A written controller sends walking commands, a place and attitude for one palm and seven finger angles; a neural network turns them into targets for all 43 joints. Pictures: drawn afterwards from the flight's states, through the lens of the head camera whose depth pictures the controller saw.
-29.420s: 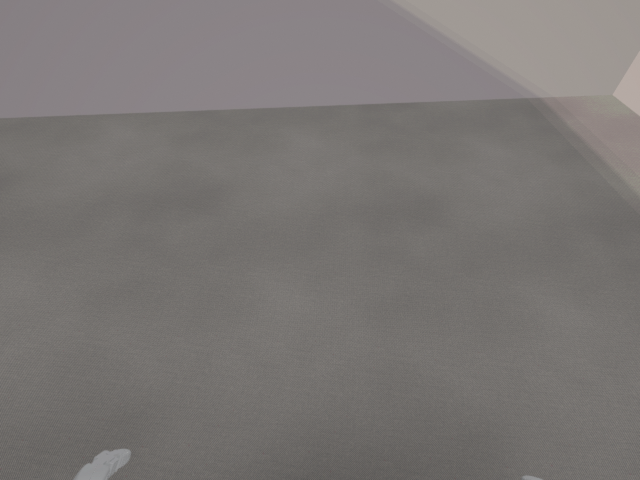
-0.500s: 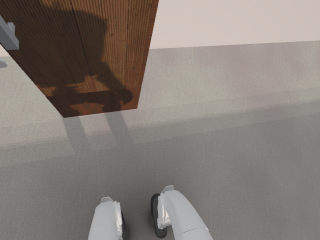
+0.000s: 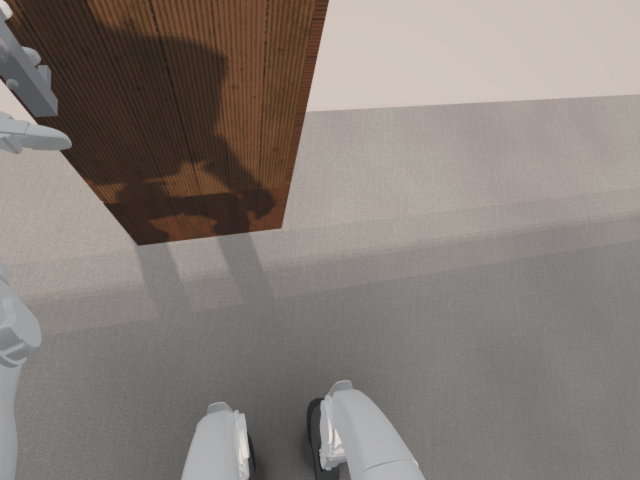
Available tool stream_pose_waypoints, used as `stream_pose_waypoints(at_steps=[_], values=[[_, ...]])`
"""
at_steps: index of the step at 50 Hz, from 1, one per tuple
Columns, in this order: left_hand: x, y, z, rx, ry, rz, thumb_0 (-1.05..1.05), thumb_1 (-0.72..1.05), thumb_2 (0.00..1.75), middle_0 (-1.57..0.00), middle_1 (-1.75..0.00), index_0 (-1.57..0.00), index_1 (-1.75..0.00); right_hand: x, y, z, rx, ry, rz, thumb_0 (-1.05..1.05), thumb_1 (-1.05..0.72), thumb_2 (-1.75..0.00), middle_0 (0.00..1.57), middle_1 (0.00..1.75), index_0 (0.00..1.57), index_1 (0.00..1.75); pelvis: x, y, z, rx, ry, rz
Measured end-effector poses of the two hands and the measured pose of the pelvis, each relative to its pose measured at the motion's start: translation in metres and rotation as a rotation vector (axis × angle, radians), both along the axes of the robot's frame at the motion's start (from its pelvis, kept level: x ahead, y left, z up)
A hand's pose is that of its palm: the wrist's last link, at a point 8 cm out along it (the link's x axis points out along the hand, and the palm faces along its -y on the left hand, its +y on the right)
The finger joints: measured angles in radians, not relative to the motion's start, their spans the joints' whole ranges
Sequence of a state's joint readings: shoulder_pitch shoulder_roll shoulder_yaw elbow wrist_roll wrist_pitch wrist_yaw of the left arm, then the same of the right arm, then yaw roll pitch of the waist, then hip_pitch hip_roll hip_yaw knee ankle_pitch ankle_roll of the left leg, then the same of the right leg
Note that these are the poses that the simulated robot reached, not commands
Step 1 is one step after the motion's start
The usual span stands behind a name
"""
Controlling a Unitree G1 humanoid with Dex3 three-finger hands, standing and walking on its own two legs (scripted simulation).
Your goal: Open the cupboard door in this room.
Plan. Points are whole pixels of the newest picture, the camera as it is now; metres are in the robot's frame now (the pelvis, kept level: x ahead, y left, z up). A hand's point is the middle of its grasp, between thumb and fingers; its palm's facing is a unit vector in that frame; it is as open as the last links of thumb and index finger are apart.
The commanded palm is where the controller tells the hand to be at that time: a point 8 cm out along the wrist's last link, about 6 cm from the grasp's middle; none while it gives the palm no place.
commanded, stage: slide the fingers in behind the handle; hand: left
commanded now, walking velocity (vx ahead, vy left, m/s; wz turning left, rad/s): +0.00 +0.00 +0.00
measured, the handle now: (16, 49) +0.59 +0.27 +0.06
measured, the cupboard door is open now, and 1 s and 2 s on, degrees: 0 0 19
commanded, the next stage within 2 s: close the thumb around the handle in 0.54 s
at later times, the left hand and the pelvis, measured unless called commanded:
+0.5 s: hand (24, 82) +0.54 +0.25 +0.06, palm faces +0.07 -1.00 -0.03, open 13.7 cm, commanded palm +0.53 +0.28 +0.06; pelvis +0.00 -0.01 +0.00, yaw +0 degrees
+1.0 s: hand (34, 82) +0.54 +0.24 +0.06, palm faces +0.07 -1.00 -0.01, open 10.2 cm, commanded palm +0.53 +0.28 +0.06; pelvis +0.00 +0.00 +0.00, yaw +0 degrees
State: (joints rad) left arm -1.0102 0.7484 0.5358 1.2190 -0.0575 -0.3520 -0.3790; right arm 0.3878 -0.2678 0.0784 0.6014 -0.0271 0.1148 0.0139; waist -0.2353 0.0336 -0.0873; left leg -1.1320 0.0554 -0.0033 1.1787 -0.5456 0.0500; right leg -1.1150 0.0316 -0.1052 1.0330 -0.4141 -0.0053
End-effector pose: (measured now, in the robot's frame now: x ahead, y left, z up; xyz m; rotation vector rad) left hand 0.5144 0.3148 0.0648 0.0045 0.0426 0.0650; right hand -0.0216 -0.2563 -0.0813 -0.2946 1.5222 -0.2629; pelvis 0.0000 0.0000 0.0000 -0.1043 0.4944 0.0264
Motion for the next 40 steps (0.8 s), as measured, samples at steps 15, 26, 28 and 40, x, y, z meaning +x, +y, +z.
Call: stream_pose_waypoints(at_steps=[15, 26, 28, 40], values=[[0.002, -0.013, -0.001, 0.011, 0.001, 0.02, -0.02, -0.5, 0.3, -0.3, -1.2, -0.31, -1.22, 0.0, -0.001, -0.003, 0.013, -0.005, 0.002, 0.0, -0.9, -0.89, 0.2, 0.3, 0.2, 0.3, 0.0, -0.003, 0.0, 0.007, -0.003, 0.001], [0.004, -0.009, -0.001, 0.021, 0.003, 0.004, -0.02, -0.5, 0.3, -0.31, -1.21, -0.34, -1.23, -0.005, -0.005, -0.006, 0.002, 0.004, 0.003, 0.0, -0.9, -0.89, 0.2, 0.3, 0.2, 0.3, -0.004, -0.005, -0.004, 0.006, 0.006, 0.0], [0.004, -0.009, -0.001, 0.019, 0.002, 0.003, -0.02, -0.5, 0.3, -0.31, -1.21, -0.34, -1.23, -0.006, -0.005, -0.006, 0.0, 0.006, 0.003, 0.0, -0.9, -0.89, 0.2, 0.3, 0.2, 0.3, -0.004, -0.005, -0.005, 0.006, 0.007, 0.001], [0.003, -0.011, -0.001, 0.021, 0.006, 0.007, -0.02, -0.39, 0.35, -0.31, -1.21, -0.34, -1.24, -0.009, -0.004, -0.005, 0.0, 0.006, 0.004, 0.0, -0.9, -0.89, 0.2, 0.3, 0.2, 0.3, -0.006, -0.004, -0.004, 0.004, 0.006, 0.001]])
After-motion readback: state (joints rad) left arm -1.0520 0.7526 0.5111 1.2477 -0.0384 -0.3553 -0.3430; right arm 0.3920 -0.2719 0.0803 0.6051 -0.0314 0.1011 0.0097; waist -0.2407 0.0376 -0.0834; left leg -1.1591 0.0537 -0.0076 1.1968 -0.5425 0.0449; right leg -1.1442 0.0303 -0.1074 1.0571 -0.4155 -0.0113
